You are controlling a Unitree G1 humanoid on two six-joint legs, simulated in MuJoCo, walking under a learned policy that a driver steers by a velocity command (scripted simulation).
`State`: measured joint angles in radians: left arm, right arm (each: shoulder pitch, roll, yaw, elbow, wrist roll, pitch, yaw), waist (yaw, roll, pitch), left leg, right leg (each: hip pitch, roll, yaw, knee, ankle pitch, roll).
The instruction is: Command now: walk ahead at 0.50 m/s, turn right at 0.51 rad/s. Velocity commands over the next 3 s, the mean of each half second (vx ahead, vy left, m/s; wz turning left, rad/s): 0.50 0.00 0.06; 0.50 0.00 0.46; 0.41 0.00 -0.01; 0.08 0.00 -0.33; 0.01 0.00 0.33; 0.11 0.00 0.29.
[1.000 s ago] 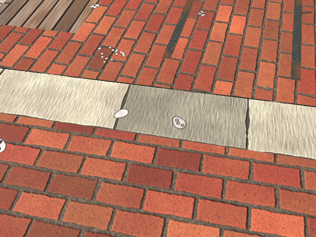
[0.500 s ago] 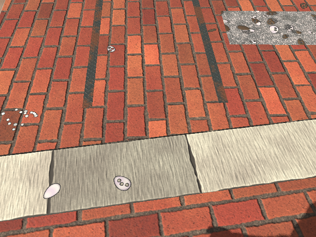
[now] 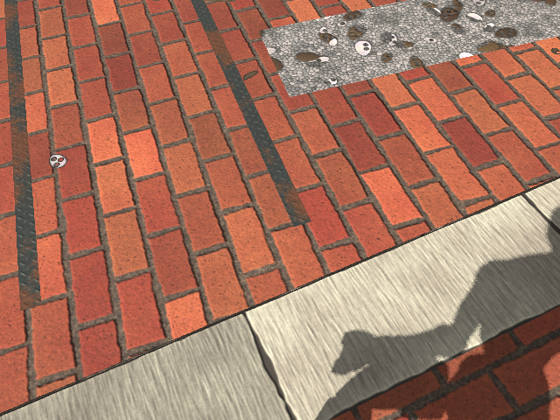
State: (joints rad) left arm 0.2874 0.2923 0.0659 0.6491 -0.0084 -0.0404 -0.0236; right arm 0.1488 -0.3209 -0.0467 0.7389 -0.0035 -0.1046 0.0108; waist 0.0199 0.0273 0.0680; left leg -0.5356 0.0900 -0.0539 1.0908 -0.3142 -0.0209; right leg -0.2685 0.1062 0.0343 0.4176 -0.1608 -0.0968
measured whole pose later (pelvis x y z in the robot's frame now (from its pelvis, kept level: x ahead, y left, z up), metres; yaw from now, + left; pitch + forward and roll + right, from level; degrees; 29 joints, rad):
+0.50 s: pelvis +0.31 +0.07 +0.00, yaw +6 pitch +1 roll +0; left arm 0.26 0.30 0.03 0.72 0.01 -0.09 -0.01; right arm 0.25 -0.29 -0.05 0.73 0.01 -0.07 0.03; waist -0.01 -0.02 0.04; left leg -0.31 -0.11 -0.03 0.44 -0.15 0.08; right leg -0.45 -0.01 0.06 1.13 -0.35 0.00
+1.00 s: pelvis +0.60 +0.07 +0.00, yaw +21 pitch +1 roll -1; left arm 0.26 0.27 0.05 0.74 0.01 -0.10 -0.02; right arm 0.28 -0.32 -0.05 0.71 0.02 -0.03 0.00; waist 0.02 0.05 0.01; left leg -0.50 0.02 -0.07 1.10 -0.35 0.01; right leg -0.23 0.04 -0.01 0.39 -0.18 -0.03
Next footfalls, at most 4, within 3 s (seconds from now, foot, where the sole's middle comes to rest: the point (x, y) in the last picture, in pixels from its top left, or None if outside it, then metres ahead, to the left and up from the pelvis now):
0.34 left None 0.39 0.15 -0.78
0.82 right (314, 322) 0.69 -0.01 -0.78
1.30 left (189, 271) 0.84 0.33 -0.78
1.78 right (266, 232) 0.97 0.12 -0.78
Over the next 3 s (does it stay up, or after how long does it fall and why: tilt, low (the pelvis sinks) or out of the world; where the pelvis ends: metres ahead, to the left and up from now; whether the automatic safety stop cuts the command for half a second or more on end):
stays up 0.88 0.28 0.01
